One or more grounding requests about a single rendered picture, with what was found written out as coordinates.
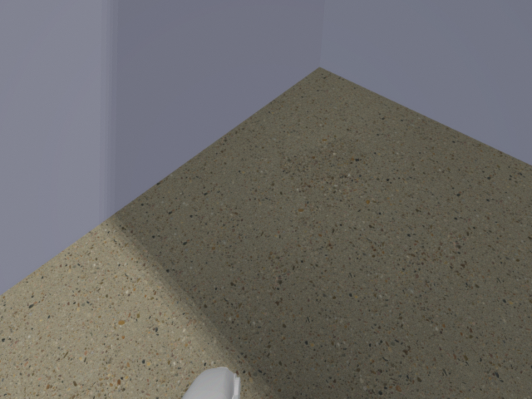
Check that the robot left thigh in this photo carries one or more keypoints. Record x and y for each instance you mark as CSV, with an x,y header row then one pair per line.
x,y
214,383

